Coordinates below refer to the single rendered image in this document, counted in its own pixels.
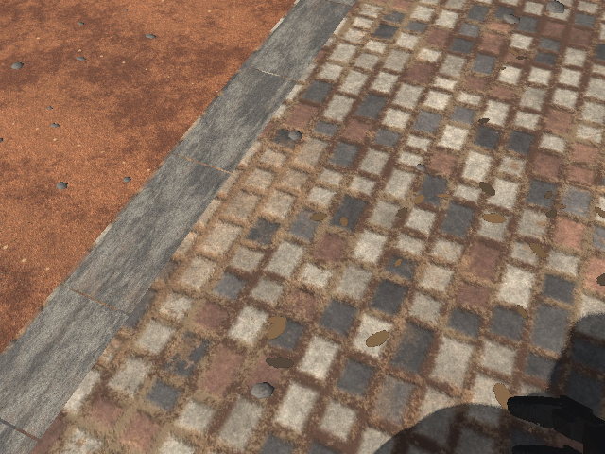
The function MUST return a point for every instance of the right robot hand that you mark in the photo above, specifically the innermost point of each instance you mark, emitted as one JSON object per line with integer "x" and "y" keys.
{"x": 567, "y": 416}

